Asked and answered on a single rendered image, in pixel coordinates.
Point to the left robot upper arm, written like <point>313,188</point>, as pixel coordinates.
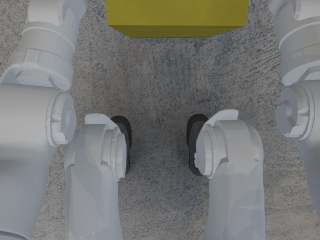
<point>34,121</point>

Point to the robot foot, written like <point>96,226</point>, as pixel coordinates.
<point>194,126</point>
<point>125,129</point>

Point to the robot left foot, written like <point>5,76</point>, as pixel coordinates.
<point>125,129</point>

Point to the right robot upper arm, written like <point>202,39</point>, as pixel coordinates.
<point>298,116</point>

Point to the robot left forearm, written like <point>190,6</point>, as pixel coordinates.
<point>48,43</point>

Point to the robot right forearm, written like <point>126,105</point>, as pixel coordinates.
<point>297,28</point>

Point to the carton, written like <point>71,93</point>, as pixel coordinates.
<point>176,18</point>

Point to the robot right foot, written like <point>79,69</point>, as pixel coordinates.
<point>194,126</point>

